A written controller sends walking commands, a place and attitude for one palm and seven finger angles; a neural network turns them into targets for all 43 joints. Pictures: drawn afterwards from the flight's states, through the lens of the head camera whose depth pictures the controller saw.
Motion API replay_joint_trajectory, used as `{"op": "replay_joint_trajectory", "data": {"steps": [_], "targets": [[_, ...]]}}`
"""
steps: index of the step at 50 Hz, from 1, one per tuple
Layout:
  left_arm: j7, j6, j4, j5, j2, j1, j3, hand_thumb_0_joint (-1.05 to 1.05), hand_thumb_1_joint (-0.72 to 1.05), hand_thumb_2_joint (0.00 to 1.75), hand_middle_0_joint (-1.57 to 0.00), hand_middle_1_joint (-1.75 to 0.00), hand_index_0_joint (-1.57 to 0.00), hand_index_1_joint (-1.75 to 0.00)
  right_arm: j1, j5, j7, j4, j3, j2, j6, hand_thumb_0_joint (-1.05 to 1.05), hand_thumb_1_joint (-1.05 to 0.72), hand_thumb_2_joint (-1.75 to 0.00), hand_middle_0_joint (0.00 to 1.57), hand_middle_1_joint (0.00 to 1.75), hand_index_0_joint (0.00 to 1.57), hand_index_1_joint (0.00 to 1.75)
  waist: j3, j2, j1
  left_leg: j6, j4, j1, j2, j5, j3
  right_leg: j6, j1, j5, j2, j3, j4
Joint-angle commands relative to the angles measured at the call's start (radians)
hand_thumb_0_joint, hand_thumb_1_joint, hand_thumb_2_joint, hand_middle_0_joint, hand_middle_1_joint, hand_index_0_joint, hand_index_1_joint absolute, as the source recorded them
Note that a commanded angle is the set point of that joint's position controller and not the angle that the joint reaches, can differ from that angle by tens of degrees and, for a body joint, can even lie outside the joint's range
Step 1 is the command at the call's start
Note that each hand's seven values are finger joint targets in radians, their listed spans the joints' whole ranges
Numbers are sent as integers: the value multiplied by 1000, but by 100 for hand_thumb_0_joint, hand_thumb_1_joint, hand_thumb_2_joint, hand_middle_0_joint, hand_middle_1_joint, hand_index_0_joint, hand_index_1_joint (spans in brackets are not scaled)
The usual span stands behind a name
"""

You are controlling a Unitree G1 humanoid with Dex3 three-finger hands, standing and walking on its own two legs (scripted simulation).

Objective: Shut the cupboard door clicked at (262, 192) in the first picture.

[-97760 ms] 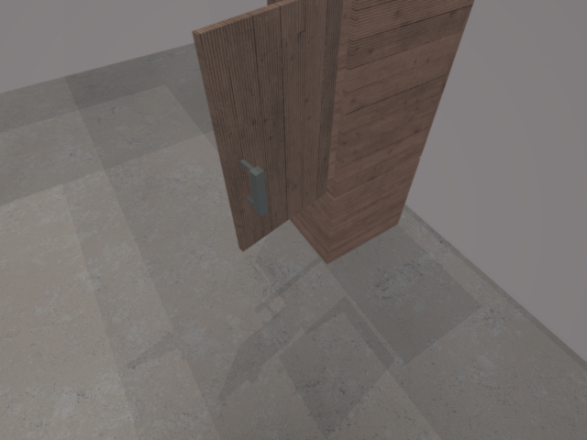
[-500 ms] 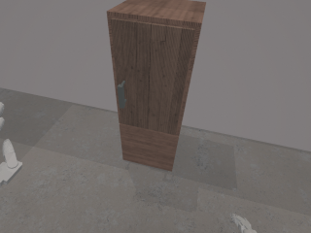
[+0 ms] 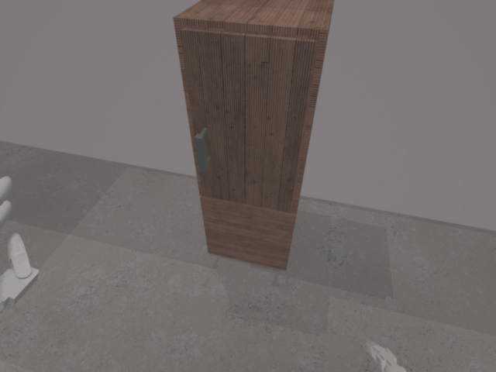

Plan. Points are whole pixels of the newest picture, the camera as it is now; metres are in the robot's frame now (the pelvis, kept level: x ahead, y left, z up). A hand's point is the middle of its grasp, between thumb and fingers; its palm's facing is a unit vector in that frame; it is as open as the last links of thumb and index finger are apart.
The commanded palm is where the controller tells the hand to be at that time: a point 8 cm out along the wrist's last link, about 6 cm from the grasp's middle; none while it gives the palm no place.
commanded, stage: stop stepping back and stand still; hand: left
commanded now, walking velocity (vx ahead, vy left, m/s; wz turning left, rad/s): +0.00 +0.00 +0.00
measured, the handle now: (203, 149) +0.79 +0.19 -0.09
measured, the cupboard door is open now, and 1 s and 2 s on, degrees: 0 0 0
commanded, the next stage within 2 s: let the arm hang, fingers relaxed in 0.38 s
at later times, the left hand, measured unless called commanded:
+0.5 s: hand (41, 257) +0.22 +0.28 +0.15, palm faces +0.39 -0.78 -0.49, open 7.4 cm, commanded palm none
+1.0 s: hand out of the picture -0.08 +0.22 -0.17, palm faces +0.05 -0.98 -0.21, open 7.2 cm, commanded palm none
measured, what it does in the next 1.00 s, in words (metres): stands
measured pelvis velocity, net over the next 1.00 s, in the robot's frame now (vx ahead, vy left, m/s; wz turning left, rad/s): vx -0.03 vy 0.02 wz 0.03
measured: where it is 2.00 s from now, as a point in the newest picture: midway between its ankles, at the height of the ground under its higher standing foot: outside the picture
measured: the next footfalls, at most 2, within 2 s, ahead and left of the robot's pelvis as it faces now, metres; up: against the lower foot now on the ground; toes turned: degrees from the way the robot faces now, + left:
none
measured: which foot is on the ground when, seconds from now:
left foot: down 0.00-1.00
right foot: down 0.00-1.00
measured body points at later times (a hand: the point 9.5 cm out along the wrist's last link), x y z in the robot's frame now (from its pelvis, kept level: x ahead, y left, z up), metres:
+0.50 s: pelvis +0.02 +0.01 +0.00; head +0.02 +0.01 +0.45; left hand +0.19 +0.32 +0.18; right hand +0.17 -0.23 -0.08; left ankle +0.04 +0.11 -0.73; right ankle -0.03 -0.08 -0.73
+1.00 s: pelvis -0.03 +0.02 +0.00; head -0.02 +0.04 +0.45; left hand -0.08 +0.27 -0.15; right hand -0.03 -0.23 -0.14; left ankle +0.04 +0.11 -0.73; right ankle -0.03 -0.08 -0.73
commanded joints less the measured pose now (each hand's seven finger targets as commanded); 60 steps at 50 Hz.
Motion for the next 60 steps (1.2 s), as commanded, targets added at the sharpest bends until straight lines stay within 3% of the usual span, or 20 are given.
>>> {"op": "replay_joint_trajectory", "data": {"steps": [1, 5, 8, 13, 17, 23, 24, 25, 26, 29, 31, 32, 34, 36, 41, 44, 46, 48, 51, 60], "targets": [[22, -64, -139, 6, 187, -181, 116, 0, 90, 90, -20, -30, -20, -30, -123, 12, -22, -147, -46, -131, -65, 0, -90, -90, 20, 30, 20, 30, 66, -79, -18, 11, -90, 93, 41, 94, -38, -20, -108, 80, -214, 195, -144], [13, -79, -174, 15, 191, -199, 105, 0, 90, 90, -20, -30, -20, -30, -124, 9, -31, -156, -41, -135, -78, 0, -90, -90, 20, 30, 20, 30, 22, 65, -6, 39, -158, 160, 95, 357, -105, 51, -55, 283, -114, 105, -35], [14, -92, -213, 15, 197, -184, 117, 0, 90, 90, -20, -30, -20, -30, -125, 10, -30, -168, -48, -140, -87, 0, -90, -90, 20, 30, 20, 30, -31, 62, -2, 37, -174, 144, 107, 376, -120, 58, 18, 283, -99, 91, -27], [17, -95, -228, -7, 208, 4, 178, 0, 90, 90, -20, -30, -20, -30, -117, 18, -16, -194, -56, -131, -68, 0, -90, -90, 20, 30, 20, 30, -133, 23, -7, 13, -106, 127, 70, 390, -61, 34, 115, 435, -151, 131, -46], [18, -88, -217, -22, 222, 66, 208, 0, 90, 90, -20, -30, -20, -30, -116, 19, -19, -205, -58, -135, -47, 0, -90, -90, 20, 30, 20, 30, -132, 18, -12, 5, -94, 118, 65, 401, -46, 35, 107, 510, -161, 133, -49], [15, -77, -177, -21, 199, 2, 161, 0, 90, 90, -20, -30, -20, -30, -120, 19, -32, -198, -53, -141, -43, 0, -90, -90, 20, 30, 20, 30, -74, 20, -13, 15, -137, 139, 84, 375, -70, 53, 38, 395, -130, 113, -71], [-128, 65, 483, 41, 14, -114, -307, 0, 90, 90, -20, -30, -20, -30, -233, 57, 59, -64, -79, -300, -106, 0, -90, -90, 20, 30, 20, 30, 44, 30, -28, 20, -2, 102, 88, 496, -64, 28, -81, 480, -194, 37, 51], [-154, 143, 535, 54, 11, -131, -278, 0, 90, 90, -20, -30, -20, -30, -153, 29, 65, -22, -101, -289, -60, 0, -90, -90, 20, 30, 20, 30, -23, 22, -18, 16, -26, 154, 98, 448, -65, 16, -101, 366, -186, 98, 26], [-162, 168, 532, 58, -1, -134, -281, 0, 90, 90, -20, -30, -20, -30, -138, 24, 61, -25, -98, -284, -39, 0, -90, -90, 20, 30, 20, 30, 5, 24, -14, 27, -41, 135, 104, 369, -71, 21, -122, 252, -175, 87, 17], [-171, 154, 686, 73, 13, -219, -295, 0, 90, 90, -20, -30, -20, -30, -108, 3, 61, 12, -72, -274, -2, 0, -90, -90, 20, 30, 20, 30, 4, -155, 2, 70, -71, 47, 114, 282, -148, 10, -78, 109, -146, 83, 39], [-172, 148, 805, 79, 27, -262, -299, 0, 90, 90, -20, -30, -20, -30, -120, -5, 60, 41, -66, -275, 14, 0, -90, -90, 20, 30, 20, 30, 19, -265, 1, 69, -70, 53, 88, 184, -162, -9, -104, 36, -166, 126, -15], [-171, 149, 863, 80, 34, -286, -309, 0, 90, 90, -20, -30, -20, -30, -117, -7, 62, 49, -63, -268, 25, 0, -90, -90, 20, 30, 20, 30, 34, -267, -6, 59, -65, 70, 68, 146, -151, -24, -139, -7, -185, 151, -44], [-165, 158, 976, 75, 14, -313, -326, 0, 90, 90, -20, -30, -20, -30, -98, -16, 63, 96, -50, -231, 48, 0, -90, -90, 20, 30, 20, 30, 60, -216, -18, 48, -57, 115, 36, 93, -125, -42, -196, -76, -211, 179, -93], [-161, 165, 1069, 72, -3, -323, -342, 0, 90, 90, -20, -30, -20, -30, -83, -19, 62, 135, -41, -206, 62, 0, -90, -90, 20, 30, 20, 30, 74, -93, -23, 43, -105, 128, 39, 70, -130, -31, -194, -104, -194, 173, -99], [-157, 168, 1282, 67, -49, -231, -339, 0, 90, 90, -20, -30, -20, -30, -66, -21, 48, 223, -38, -173, 70, 0, -90, -90, 20, 30, 20, 30, 86, 177, 13, 50, -282, 5, 69, -156, -183, -2, -29, -72, -137, 116, -75], [-161, 167, 1367, 68, -51, -200, -339, 0, 90, 90, -20, -30, -20, -30, -32, -16, 41, 263, -49, -177, 73, 0, -90, -90, 20, 30, 20, 30, 71, 199, 19, 54, -338, -15, 82, -255, -203, 0, 24, -59, -124, 93, -76], [-162, 161, 1412, 69, -50, -189, -341, 0, 90, 90, -20, -30, -20, -30, -18, -12, 38, 285, -57, -184, 72, 0, -90, -90, 20, 30, 20, 30, 75, 135, 18, 55, -340, -6, 83, -258, -201, -3, 27, -57, -128, 95, -97], [-162, 154, 1443, 69, -50, -198, -342, 0, 90, 90, -20, -30, -20, -30, 3, -9, 35, 307, -63, -188, 69, 0, -90, -90, 20, 30, 20, 30, 96, 21, 11, 55, -314, 29, 79, -203, -189, -9, -11, -70, -144, 114, -137], [-158, 148, 1480, 67, -52, -217, -345, 0, 90, 90, -20, -30, -20, -30, 36, -7, 34, 345, -65, -177, 71, 0, -90, -90, 20, 30, 20, 30, 124, -59, -7, 51, -273, 97, 69, -135, -164, -18, -94, -136, -163, 142, -189], [-152, 151, 1527, 68, -39, -230, -343, 0, 90, 90, -20, -30, -20, -30, 40, -9, 35, 400, -67, -175, 70, 0, -90, -90, 20, 30, 20, 30, 182, -75, -5, 53, -293, 97, 74, -146, -164, -13, -143, -183, -163, 147, -199]]}}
